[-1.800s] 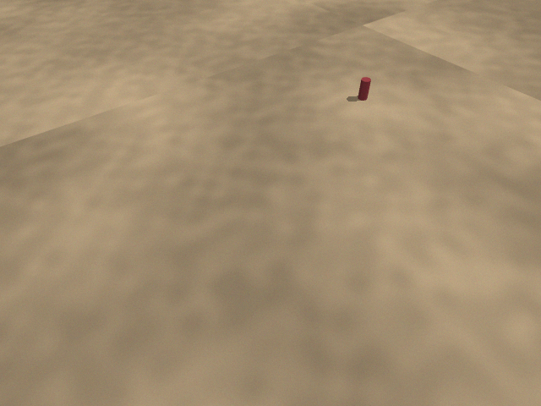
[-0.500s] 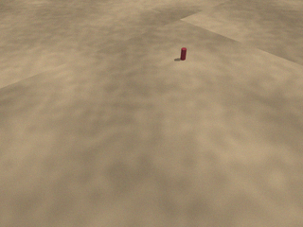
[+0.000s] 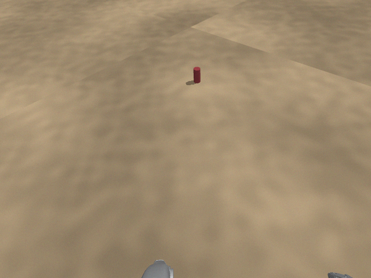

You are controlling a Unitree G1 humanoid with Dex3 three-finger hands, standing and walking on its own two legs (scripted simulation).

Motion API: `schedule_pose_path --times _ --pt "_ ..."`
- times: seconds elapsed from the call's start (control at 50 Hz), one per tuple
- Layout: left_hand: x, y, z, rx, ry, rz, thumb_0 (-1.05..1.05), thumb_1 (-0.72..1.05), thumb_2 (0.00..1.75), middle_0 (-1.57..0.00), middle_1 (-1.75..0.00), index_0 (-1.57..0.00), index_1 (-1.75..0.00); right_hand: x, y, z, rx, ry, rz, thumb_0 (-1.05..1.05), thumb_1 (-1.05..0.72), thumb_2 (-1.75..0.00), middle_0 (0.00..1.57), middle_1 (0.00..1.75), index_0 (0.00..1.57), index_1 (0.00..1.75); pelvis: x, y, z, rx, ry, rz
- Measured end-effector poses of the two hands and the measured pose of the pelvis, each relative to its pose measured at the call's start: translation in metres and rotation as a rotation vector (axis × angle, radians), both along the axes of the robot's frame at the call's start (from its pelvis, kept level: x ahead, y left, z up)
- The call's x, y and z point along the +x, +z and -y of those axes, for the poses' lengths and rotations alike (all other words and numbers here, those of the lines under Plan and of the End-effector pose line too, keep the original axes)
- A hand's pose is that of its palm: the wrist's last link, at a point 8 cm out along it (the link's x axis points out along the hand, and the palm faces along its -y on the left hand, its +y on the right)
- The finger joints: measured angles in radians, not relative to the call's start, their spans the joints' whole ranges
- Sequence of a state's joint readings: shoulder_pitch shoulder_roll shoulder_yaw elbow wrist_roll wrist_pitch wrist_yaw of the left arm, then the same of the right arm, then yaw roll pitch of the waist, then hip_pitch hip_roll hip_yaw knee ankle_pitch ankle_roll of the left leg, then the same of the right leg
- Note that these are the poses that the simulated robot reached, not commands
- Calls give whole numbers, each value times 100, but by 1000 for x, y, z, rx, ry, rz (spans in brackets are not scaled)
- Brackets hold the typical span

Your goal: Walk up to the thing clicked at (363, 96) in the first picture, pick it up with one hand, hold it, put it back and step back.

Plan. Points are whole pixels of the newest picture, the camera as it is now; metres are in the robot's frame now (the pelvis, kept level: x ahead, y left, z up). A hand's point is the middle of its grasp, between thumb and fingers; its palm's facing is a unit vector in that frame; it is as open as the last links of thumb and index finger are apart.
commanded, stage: walk up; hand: left
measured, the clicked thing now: (196, 75) +1.94 +0.06 -0.71
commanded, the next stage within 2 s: none
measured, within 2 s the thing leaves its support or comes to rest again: neither
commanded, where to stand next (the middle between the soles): +1.58 -0.11 m, yaw -6 degrees
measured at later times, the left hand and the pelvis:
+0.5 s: hand (125, 162) +0.49 +0.27 -0.13, palm faces -0.22 -0.90 -0.36, open 7.4 cm; pelvis +0.32 +0.01 -0.01, yaw -6 degrees
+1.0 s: hand (137, 131) +0.67 +0.27 -0.17, palm faces -0.11 -0.93 -0.35, open 7.4 cm; pelvis +0.63 -0.01 -0.02, yaw -6 degrees
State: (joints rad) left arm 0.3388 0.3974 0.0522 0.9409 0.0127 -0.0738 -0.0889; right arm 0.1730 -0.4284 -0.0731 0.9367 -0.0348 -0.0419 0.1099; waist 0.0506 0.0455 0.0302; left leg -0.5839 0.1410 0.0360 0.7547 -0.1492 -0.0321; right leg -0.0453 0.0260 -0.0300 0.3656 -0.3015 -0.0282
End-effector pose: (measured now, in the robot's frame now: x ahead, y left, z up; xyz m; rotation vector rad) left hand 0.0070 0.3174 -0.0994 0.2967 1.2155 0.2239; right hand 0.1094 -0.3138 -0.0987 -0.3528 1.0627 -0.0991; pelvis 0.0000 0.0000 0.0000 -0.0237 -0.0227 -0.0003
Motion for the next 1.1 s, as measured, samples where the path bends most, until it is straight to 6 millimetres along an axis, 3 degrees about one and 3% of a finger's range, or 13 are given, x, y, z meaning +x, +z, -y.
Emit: schedule_pose_path --times 0.08,0.16,0.3,0.46,0.54,0.6,0.66,0.74,0.92,1.02,1.1 --pt "52 -19 -15 -16 -13 -27 1 90 89 -21 -30 -21 -31 58 2 -8 -35 -9 3 0 -90 -90 20 30 20 30 57 -10 -13 -15 -12 -7" --pt "124 -42 -35 -5 -52 -54 1 90 89 -21 -30 -21 -30 112 0 -18 -82 -44 70 0 -90 -90 20 30 21 30 114 -26 -29 20 -37 -5" --pt "279 -19 -31 -19 -196 55 1 90 89 -21 -30 -20 -30 137 16 -25 -71 -166 43 0 -90 -90 20 30 21 30 194 -5 -34 42 -83 -1" --pt "443 9 -6 -5 -304 148 1 90 89 -20 -30 -20 -30 162 3 -5 -52 -252 -109 0 -90 -90 20 30 21 30 294 -1 -18 49 -105 -5" --pt "522 8 19 18 -323 185 1 90 89 -20 -30 -20 -30 196 -19 15 -39 -288 -167 0 -90 -90 20 30 21 30 354 -15 3 54 -106 -6" --pt "570 2 39 35 -310 237 1 90 89 -20 -30 -20 -30 235 -39 32 -39 -293 -198 0 -90 -90 20 30 21 30 395 -28 20 24 -111 2" --pt "594 6 55 17 -281 257 1 90 89 -20 -30 -20 -30 288 -39 37 -22 -270 -178 1 -90 -90 20 30 20 30 425 -23 28 22 -110 12" --pt "604 10 62 6 -244 210 1 90 89 -21 -30 -21 -30 369 -25 40 0 -212 -93 1 -90 -90 20 30 20 30 467 -9 33 10 -111 10" --pt "629 -8 30 4 -156 59 1 90 89 -21 -30 -21 -30 526 2 39 -31 -111 -5 0 -90 -90 20 30 20 30 570 -6 27 -15 -100 -2" --pt "673 -35 0 18 -131 -11 1 90 89 -21 -30 -21 -30 604 2 31 -92 -102 56 0 -90 -90 20 30 20 30 637 -25 9 5 -101 4" --pt "728 -35 -2 19 -165 -30 2 90 89 -21 -30 -20 -30 633 9 22 -87 -157 80 0 -90 -90 20 30 20 30 676 -19 5 22 -116 10"
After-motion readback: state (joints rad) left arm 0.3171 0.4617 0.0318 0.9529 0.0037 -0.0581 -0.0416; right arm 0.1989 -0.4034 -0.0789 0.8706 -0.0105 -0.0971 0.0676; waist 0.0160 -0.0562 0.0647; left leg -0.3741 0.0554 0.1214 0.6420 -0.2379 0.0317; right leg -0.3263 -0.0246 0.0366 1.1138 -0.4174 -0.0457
